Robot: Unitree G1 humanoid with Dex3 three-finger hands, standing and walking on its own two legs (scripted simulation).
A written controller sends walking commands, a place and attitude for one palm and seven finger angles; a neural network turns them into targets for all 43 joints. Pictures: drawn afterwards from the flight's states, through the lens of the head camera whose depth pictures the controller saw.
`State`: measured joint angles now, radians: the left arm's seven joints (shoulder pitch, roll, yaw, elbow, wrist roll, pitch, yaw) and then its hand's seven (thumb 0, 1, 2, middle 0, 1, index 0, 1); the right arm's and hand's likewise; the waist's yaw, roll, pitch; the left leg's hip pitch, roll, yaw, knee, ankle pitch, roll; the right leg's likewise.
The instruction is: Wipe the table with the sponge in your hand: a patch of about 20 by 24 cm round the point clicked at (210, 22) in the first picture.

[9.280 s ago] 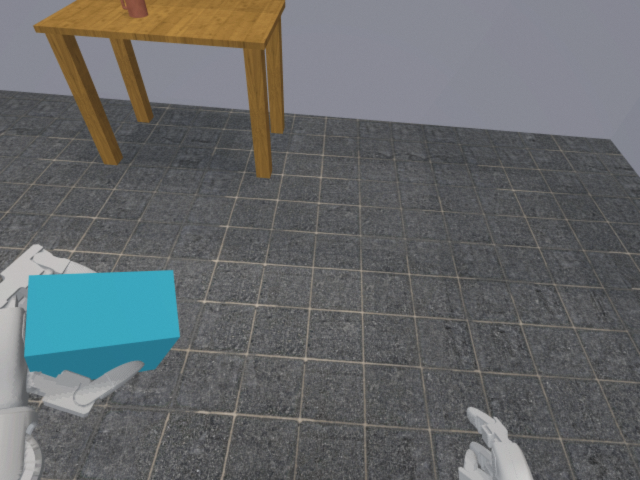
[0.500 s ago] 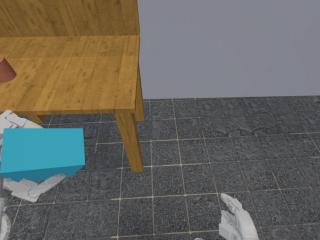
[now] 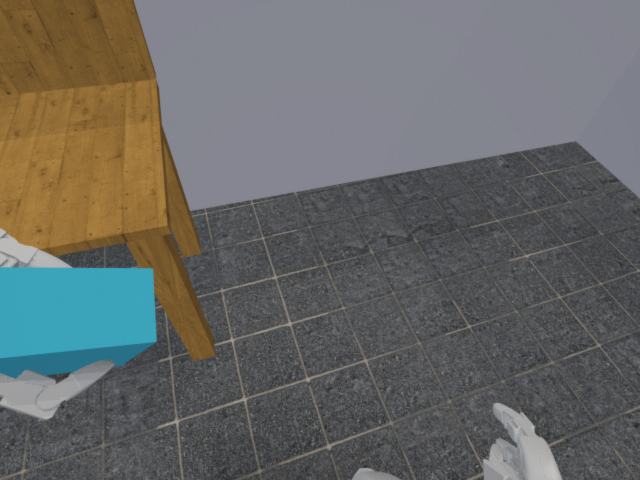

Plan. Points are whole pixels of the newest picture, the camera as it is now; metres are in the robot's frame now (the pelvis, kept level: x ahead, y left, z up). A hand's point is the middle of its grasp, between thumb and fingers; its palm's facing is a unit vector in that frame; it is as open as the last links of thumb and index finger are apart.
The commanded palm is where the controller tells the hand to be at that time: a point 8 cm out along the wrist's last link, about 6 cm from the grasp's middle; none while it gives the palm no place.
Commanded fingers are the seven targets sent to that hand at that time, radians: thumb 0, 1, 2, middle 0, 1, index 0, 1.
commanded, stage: take the last steps up to it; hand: left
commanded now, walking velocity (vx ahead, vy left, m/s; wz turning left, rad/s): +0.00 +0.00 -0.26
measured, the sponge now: (91, 324) +0.22 +0.23 +0.15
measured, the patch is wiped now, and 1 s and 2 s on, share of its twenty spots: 0.00 0.00 0.00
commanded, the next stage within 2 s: come to a stop and stand still in 1.44 s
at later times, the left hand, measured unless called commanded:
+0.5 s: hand (81, 348) +0.19 +0.21 +0.17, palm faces +0.37 -0.79 -0.48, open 10.7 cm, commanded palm +0.14 +0.25 +0.19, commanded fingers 0.00 0.10 1.30 -1.20 -1.60 -1.20 -1.60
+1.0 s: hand (65, 283) +0.25 +0.25 +0.17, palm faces +0.40 -0.77 -0.49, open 10.7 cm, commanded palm +0.19 +0.29 +0.19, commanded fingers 0.00 0.10 1.30 -1.20 -1.60 -1.20 -1.60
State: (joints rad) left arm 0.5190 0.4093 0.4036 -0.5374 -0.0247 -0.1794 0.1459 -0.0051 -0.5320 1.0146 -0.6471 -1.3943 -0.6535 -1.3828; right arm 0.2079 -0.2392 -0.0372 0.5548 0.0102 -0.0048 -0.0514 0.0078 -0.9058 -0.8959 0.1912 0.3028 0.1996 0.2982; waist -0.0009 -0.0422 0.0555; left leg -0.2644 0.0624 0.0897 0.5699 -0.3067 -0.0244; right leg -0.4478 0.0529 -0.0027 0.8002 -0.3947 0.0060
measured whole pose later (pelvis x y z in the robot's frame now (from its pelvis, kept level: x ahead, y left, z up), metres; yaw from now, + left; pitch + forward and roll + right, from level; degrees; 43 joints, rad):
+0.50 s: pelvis -0.02 -0.03 +0.02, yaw +0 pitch +1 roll +3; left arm 0.53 0.37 0.34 -0.49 -0.01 -0.21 0.16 -0.01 -0.53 1.02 -0.65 -1.40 -0.65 -1.38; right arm 0.25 -0.26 -0.03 0.63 0.00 -0.02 -0.06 0.01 -0.90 -0.90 0.20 0.30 0.20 0.30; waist 0.00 -0.03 0.04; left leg -0.35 0.05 0.11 0.67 -0.36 0.00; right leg -0.25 -0.07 -0.13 0.46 -0.23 -0.05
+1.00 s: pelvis +0.05 +0.01 +0.01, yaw +3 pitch +1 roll +3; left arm 0.50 0.35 0.34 -0.47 -0.01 -0.25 0.14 0.00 -0.53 1.02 -0.65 -1.40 -0.65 -1.38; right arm 0.18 -0.20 0.01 0.64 0.00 -0.03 -0.03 0.01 -0.90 -0.89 0.20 0.30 0.21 0.30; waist 0.02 0.00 0.09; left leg -0.49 0.07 0.09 0.88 -0.32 -0.02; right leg -0.21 -0.10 -0.15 0.51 -0.31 -0.02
